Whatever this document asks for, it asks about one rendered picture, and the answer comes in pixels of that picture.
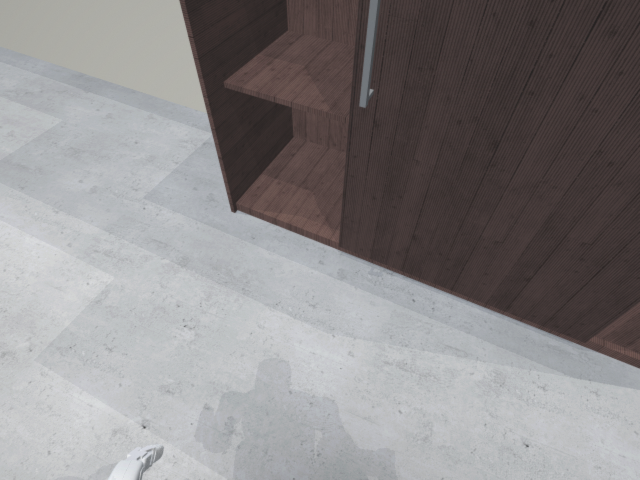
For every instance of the wardrobe door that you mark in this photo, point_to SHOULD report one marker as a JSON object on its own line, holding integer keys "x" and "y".
{"x": 625, "y": 331}
{"x": 499, "y": 155}

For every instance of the handle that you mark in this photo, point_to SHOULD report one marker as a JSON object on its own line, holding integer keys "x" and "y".
{"x": 366, "y": 92}

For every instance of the left robot hand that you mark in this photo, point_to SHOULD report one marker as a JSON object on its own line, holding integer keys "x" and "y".
{"x": 137, "y": 462}

